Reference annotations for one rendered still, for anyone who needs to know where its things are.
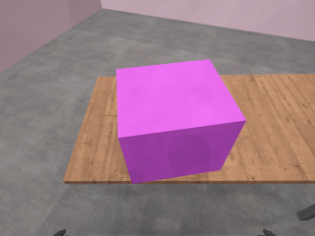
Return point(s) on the table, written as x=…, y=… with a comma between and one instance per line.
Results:
x=275, y=146

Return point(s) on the carton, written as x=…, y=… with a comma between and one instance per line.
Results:
x=175, y=120

